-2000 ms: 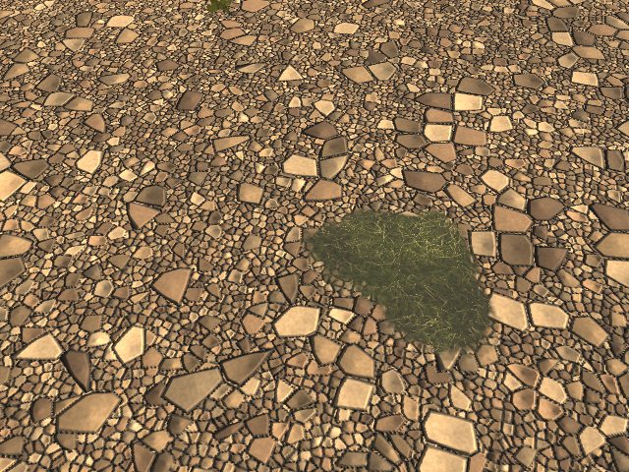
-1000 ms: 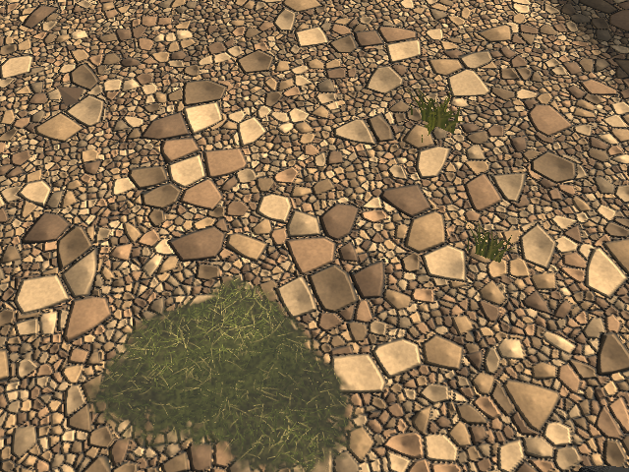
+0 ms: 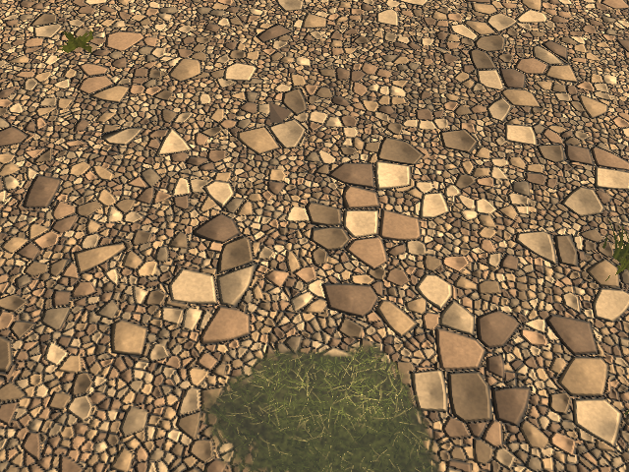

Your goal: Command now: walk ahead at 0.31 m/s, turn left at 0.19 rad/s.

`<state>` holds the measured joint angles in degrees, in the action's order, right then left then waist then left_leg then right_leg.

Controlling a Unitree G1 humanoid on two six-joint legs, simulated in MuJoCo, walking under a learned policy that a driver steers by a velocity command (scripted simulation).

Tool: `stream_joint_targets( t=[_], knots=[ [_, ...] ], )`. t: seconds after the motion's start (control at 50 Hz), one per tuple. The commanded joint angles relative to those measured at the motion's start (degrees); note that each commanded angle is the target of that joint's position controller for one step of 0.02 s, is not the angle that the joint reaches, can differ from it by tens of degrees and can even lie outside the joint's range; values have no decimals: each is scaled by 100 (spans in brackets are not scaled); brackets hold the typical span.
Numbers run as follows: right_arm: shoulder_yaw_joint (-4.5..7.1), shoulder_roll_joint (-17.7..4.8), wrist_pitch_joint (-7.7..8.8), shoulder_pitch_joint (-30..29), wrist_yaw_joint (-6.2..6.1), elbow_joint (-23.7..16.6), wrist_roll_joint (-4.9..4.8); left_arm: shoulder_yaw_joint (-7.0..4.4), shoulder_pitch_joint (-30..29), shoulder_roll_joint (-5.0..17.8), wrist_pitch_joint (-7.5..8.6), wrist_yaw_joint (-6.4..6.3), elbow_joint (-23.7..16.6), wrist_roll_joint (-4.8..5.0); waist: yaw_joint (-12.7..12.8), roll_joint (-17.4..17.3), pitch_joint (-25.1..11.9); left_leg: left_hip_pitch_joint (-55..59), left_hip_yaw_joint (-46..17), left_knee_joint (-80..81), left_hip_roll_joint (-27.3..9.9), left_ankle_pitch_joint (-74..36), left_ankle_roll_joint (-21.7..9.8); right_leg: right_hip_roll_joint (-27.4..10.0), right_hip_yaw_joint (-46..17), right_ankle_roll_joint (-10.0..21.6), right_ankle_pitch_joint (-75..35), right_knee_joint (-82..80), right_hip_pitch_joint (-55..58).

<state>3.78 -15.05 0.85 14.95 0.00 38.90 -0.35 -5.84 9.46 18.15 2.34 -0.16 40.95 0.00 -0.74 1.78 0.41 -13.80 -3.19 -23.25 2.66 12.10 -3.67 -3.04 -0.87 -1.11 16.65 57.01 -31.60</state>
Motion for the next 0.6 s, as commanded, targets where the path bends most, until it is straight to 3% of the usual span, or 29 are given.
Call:
stream_joint_targets(
  t=[0.02,0.14,0.26,0.3,0.34,0.36,0.38,0.4,0.42,0.44,0.46,0.48,0.5,0.54,0.6],
  knots=[
    [199,-848,242,-239,-57,-349,44,-16,-261,280,151,31,-281,24,-60,-882,-158,532,-1188,1375,-1234,590,-822,-137,-21,-63,-926,-728,-520],
    [248,-1091,373,182,8,-15,15,85,-671,285,135,113,-429,133,-345,-818,172,862,-999,1551,-1673,551,-866,-196,-96,12,-1223,-1755,-687],
    [282,-1119,338,377,35,264,-36,180,-892,213,155,261,-643,151,-450,-674,399,1390,-415,1338,-1860,-133,-778,-129,6,296,-742,-2162,-744],
    [309,-1202,291,315,17,276,-76,180,-798,254,168,307,-696,139,-356,-701,316,1445,-246,1060,-1873,-738,-670,-7,216,455,-527,-2258,-388],
    [308,-1241,240,92,-30,210,-92,58,-4,436,169,292,-513,108,146,-606,-201,1133,286,-61,-1563,-2727,-383,437,627,678,-739,-2643,1089],
    [238,-1056,240,152,-74,171,-40,-116,866,770,160,245,-291,133,507,-371,-747,599,699,-1347,-1249,-3254,-126,472,389,874,-824,-2667,2422],
    [94,-719,322,225,-100,-177,88,-298,1690,1482,140,164,-245,106,697,807,-1419,-1443,1086,-3674,-573,-1680,404,-920,-2103,1679,-222,-3010,4331],
    [-17,-452,496,284,-51,-205,175,-213,1915,1431,181,201,-224,148,623,1428,-1826,-2879,121,-4774,133,1996,528,-1586,-4375,2214,476,-3958,5202],
    [81,-902,625,-85,49,-249,-55,-92,1721,1016,190,188,-267,132,746,934,-1358,-3535,-292,-5237,-254,1694,412,-1536,-3933,2019,867,-4091,5006],
    [80,-977,703,-363,91,-318,-121,-45,1402,875,186,173,-346,100,664,545,-819,-3614,-189,-5066,-499,1177,291,-1351,-3234,1859,522,-4092,4355],
    [70,-933,736,-464,74,-331,-10,-7,1090,781,155,159,-424,82,496,64,-523,-3390,-138,-4641,-696,771,275,-1161,-2759,1739,58,-4139,3684],
    [101,-926,718,-471,53,-330,94,53,843,653,144,145,-514,41,313,9,-297,-3044,-143,-4221,-826,460,313,-956,-2406,1668,-476,-4285,3116],
    [114,-896,671,-399,56,-335,116,81,678,606,139,125,-580,4,161,169,-239,-2751,-139,-4046,-853,287,376,-830,-2235,1674,-848,-4420,2746],
    [98,-792,570,-279,43,-286,140,77,588,639,166,72,-562,30,26,230,-176,-2572,-19,-3745,-792,79,549,-677,-1868,1722,-1579,-4526,2340],
    [25,-624,520,-844,5,-435,157,36,791,761,178,-25,-403,90,148,162,48,-2483,78,-2558,-623,-823,746,-394,-1401,1566,-2102,-4545,1992]
  ],
)
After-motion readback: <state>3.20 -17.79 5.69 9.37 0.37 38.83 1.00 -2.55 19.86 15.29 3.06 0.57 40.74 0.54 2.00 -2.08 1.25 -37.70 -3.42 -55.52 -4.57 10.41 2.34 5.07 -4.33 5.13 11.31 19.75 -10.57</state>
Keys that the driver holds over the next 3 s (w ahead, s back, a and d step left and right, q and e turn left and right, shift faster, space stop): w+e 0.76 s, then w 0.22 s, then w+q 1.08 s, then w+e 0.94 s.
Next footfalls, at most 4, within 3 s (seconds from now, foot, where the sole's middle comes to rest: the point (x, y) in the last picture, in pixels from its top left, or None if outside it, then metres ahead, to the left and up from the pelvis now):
0.36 right None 0.26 -0.18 -0.78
0.84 left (343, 409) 0.62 -0.08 -0.78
1.32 right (476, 359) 0.74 -0.40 -0.78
1.82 left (373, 251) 1.06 -0.18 -0.78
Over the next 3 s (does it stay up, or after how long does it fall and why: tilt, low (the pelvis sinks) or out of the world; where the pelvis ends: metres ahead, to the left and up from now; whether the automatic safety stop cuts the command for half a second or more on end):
stays up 1.56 -0.25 -0.01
